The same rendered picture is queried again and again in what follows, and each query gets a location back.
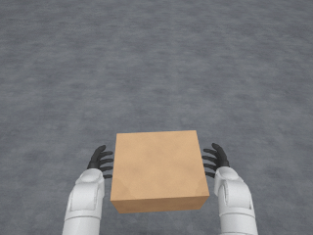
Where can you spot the carton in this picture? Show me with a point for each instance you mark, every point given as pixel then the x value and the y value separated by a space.
pixel 158 172

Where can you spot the right robot forearm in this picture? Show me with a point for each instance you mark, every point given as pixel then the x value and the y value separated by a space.
pixel 235 204

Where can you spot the robot left hand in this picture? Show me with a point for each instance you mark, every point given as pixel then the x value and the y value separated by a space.
pixel 96 161

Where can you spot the left robot forearm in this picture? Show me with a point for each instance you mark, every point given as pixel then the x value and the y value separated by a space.
pixel 84 205

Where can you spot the robot right hand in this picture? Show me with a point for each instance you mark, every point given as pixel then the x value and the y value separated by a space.
pixel 220 160

